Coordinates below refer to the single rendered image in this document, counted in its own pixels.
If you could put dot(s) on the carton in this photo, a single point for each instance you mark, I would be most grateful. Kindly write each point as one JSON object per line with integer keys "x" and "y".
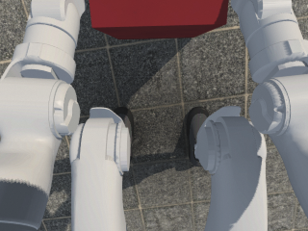
{"x": 157, "y": 19}

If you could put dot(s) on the robot right thigh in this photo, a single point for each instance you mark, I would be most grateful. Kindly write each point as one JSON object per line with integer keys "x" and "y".
{"x": 239, "y": 200}

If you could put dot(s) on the right robot upper arm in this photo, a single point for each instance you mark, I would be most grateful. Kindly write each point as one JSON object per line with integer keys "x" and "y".
{"x": 279, "y": 108}

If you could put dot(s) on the left robot upper arm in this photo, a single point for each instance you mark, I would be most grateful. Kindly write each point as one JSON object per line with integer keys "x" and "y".
{"x": 35, "y": 115}

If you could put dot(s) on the robot right forearm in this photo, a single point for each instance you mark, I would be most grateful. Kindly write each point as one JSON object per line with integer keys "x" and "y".
{"x": 273, "y": 39}

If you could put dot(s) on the robot left shin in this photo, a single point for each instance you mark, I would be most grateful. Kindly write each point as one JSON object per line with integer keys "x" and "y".
{"x": 76, "y": 138}

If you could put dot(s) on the robot left forearm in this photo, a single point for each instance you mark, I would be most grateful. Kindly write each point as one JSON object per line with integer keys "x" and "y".
{"x": 48, "y": 48}

